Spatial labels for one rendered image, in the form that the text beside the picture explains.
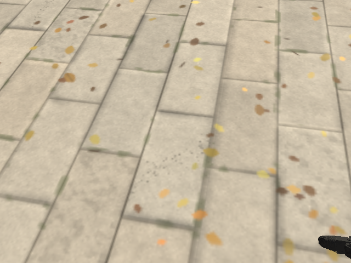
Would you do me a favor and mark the right robot hand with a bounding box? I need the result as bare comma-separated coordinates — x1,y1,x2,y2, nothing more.
318,236,351,259

